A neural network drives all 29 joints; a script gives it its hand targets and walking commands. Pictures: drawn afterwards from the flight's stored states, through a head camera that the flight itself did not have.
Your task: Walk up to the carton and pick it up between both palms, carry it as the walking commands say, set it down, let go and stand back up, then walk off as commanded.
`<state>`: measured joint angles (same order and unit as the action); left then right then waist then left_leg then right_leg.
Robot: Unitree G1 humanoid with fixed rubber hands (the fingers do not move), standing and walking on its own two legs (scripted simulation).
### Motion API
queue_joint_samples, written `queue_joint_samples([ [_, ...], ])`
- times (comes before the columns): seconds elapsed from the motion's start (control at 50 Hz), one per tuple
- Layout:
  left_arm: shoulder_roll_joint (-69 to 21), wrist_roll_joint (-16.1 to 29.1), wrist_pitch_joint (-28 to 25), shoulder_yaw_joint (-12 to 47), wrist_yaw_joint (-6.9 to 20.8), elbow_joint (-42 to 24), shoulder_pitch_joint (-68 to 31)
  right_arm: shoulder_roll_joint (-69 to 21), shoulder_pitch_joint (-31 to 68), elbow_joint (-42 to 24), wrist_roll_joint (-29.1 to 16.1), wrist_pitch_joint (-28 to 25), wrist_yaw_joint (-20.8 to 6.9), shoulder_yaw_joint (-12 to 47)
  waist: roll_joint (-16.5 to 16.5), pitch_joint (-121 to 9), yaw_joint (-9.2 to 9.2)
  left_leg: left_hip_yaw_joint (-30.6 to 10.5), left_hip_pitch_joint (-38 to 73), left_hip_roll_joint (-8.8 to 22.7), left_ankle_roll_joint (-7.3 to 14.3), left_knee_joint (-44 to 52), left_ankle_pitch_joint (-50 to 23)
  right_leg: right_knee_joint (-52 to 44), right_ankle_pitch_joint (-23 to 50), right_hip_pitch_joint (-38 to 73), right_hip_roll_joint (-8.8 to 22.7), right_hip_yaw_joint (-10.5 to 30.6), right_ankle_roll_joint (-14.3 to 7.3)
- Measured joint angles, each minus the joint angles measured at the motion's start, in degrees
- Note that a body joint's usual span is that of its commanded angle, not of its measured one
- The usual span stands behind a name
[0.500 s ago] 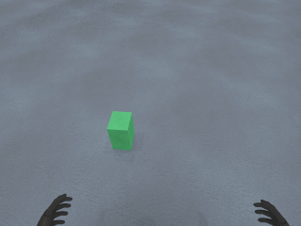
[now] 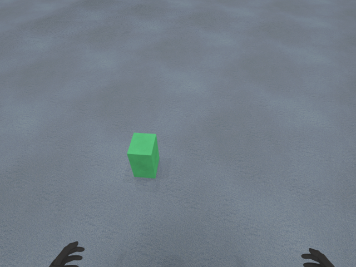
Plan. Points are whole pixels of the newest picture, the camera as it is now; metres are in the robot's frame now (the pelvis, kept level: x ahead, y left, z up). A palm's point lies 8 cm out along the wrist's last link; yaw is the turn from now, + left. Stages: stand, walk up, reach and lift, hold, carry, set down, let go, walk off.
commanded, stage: stand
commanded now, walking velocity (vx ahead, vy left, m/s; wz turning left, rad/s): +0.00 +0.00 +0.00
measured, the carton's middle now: (144, 156) +0.88 +0.27 -0.64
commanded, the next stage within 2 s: walk up in 0.94 s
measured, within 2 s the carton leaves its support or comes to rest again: neither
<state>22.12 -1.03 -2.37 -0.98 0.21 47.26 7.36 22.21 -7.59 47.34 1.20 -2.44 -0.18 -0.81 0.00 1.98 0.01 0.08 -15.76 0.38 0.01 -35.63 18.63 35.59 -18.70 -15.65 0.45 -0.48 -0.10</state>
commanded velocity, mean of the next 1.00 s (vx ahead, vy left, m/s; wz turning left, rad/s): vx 0.00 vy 0.00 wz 0.00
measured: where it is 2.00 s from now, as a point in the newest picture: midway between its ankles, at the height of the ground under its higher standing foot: outside the picture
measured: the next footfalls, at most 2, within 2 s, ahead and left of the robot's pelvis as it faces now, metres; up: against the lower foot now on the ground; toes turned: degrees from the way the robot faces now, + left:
left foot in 1.50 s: +0.16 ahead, +0.21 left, +0.00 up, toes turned +14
right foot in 1.96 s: +0.48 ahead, -0.03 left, +0.00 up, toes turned +3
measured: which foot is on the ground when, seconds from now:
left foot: down 0.00-1.00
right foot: down 0.00-1.00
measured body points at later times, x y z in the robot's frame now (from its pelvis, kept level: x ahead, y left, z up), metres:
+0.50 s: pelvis +0.00 +0.00 +0.02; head +0.00 +0.00 +0.47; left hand +0.12 +0.31 -0.09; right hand +0.12 -0.31 -0.09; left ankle +0.01 +0.12 -0.73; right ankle +0.00 -0.12 -0.73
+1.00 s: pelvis +0.00 +0.00 +0.02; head +0.00 +0.00 +0.47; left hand +0.11 +0.32 -0.09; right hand +0.11 -0.32 -0.09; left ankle +0.01 +0.12 -0.73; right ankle +0.00 -0.12 -0.73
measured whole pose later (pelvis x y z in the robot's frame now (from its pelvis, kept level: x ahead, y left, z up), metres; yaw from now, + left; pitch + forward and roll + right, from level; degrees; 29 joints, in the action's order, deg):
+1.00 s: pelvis +0.00 +0.00 +0.02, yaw +0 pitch -2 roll +0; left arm 22.8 -0.6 -1.4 -0.1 0.0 60.5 4.7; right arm 22.7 -4.8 60.5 0.7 -1.3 -0.1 -0.1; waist -0.1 2.3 -0.1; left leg 0.0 -7.4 0.5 -0.4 -20.1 10.5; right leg 20.1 -10.6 -7.3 0.3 -0.6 0.0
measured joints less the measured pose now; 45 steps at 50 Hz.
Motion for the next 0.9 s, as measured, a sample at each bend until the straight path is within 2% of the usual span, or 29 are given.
queue_joint_samples([
  [0.5,0.54,0.40,0.57,0.94,0.02,10.21,-2.48,0.39,2.71,10.15,-0.42,0.64,-0.08,0.77,-0.05,0.33,-0.04,0.03,6.85,0.03,-0.25,12.30,-6.55,-12.27,6.54,6.83,-0.08,-0.06,0.16],
  [0.9,0.63,0.39,0.88,0.96,-0.14,13.10,-2.61,0.48,2.77,13.06,-0.48,1.02,0.07,0.71,-0.04,0.36,-0.05,-0.02,8.18,0.07,-0.34,15.20,-8.06,-15.16,8.02,8.18,-0.12,-0.13,0.15],
])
